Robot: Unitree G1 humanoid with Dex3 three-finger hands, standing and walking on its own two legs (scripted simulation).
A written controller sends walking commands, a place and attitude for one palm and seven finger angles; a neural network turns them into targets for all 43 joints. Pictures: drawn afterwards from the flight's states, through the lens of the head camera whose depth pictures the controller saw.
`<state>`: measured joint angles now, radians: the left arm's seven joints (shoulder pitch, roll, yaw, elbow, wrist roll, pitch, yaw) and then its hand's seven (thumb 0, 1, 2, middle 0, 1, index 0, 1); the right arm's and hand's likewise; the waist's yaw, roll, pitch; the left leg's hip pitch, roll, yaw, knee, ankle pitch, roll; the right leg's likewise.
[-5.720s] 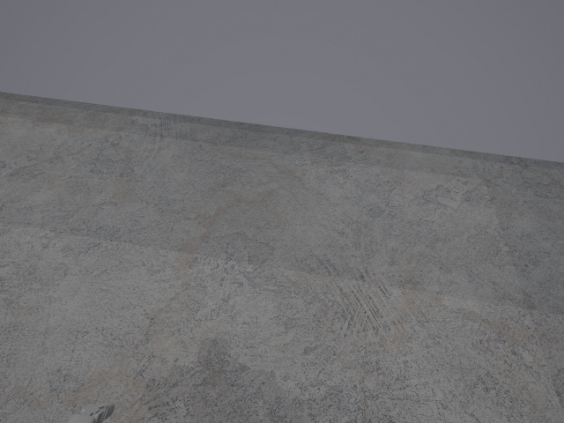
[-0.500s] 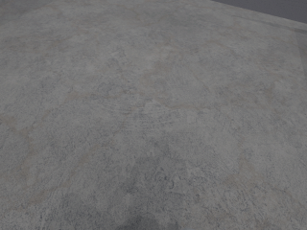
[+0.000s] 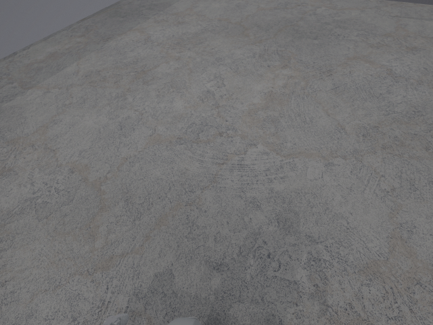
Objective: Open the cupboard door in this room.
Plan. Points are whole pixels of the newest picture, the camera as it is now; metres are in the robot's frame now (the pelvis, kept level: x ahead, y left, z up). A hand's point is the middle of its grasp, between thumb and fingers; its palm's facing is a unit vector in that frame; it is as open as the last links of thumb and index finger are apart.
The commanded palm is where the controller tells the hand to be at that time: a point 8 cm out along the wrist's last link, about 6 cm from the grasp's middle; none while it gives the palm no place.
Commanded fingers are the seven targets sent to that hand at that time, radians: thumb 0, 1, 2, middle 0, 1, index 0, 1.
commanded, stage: turn or walk to find it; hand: left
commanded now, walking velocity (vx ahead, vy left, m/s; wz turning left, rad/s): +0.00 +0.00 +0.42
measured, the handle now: out of the picture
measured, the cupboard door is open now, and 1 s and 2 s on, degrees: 0 0 0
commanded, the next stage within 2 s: none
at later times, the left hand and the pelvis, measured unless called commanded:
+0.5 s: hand out of the picture -0.07 +0.25 -0.19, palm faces +0.28 -0.93 -0.24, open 7.4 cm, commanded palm none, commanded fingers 0.00 0.90 0.90 -0.20 -0.30 -0.20 -0.30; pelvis -0.03 +0.04 -0.01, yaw +12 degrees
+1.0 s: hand out of the picture -0.05 +0.20 -0.15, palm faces +0.41 -0.87 -0.27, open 7.4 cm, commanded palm none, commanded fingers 0.00 0.90 0.90 -0.20 -0.30 -0.20 -0.30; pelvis -0.06 -0.01 +0.00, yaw +24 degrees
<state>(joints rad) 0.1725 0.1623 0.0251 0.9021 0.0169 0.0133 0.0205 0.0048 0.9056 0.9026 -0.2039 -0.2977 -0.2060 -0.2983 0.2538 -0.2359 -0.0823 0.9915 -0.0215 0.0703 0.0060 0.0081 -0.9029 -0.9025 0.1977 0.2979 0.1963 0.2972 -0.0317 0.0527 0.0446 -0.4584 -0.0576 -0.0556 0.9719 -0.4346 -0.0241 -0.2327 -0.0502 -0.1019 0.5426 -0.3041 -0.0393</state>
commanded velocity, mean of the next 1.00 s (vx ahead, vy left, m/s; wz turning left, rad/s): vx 0.00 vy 0.00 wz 0.42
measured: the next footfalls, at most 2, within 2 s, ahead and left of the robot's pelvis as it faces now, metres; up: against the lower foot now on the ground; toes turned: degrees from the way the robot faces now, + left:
left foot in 0.40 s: -0.01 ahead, +0.15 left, +0.00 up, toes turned +16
right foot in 0.86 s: +0.02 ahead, -0.09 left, +0.00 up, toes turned +17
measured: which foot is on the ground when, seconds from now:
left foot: up 0.00-0.38, down 0.40-0.86, up 0.88-1.00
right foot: down 0.00-0.40, up 0.42-0.84, down 0.86-1.00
